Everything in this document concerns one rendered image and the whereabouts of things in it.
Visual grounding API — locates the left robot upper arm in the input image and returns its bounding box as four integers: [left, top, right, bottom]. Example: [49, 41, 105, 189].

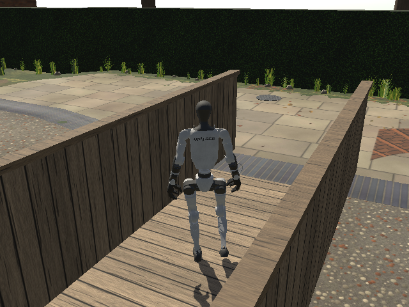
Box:
[175, 129, 191, 165]

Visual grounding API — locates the left robot thigh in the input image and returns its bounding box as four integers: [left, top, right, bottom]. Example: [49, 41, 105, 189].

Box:
[183, 178, 199, 223]

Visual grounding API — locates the left robot forearm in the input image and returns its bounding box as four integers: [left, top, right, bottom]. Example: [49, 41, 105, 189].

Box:
[169, 155, 181, 185]

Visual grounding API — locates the right robot upper arm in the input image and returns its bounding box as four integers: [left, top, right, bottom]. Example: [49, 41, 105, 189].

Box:
[217, 128, 235, 163]

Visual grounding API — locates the right robot hand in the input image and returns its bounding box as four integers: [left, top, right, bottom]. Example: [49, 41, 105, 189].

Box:
[226, 178, 241, 193]

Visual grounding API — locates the right robot forearm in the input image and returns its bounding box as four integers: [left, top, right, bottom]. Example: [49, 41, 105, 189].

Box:
[228, 154, 240, 180]

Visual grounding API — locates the robot left shin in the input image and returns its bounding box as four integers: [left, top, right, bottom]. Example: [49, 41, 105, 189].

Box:
[189, 212, 200, 253]

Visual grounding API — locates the left robot hand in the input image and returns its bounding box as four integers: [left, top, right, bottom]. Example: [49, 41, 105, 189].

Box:
[167, 184, 182, 200]

